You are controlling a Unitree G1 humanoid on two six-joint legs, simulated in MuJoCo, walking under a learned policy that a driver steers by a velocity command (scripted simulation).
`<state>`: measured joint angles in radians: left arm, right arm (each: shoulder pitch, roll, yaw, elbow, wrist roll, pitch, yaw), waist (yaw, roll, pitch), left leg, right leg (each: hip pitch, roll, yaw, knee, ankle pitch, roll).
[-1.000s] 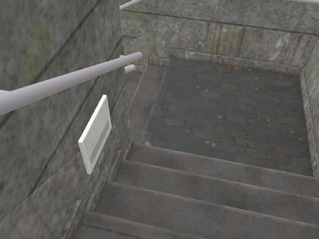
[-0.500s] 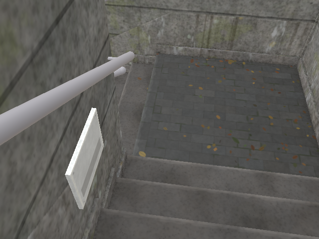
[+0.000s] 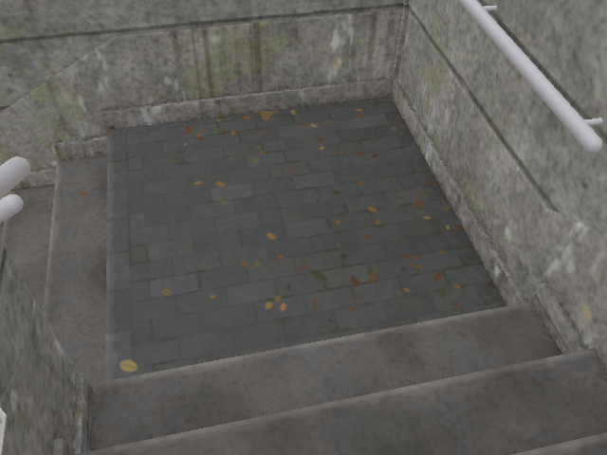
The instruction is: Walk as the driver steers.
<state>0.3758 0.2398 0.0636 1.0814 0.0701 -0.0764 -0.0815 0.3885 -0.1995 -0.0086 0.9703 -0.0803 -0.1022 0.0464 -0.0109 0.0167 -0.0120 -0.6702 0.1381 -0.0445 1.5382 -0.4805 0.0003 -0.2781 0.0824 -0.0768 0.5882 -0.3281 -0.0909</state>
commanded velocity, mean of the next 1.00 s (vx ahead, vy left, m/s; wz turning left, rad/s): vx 0.36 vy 0.00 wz -0.60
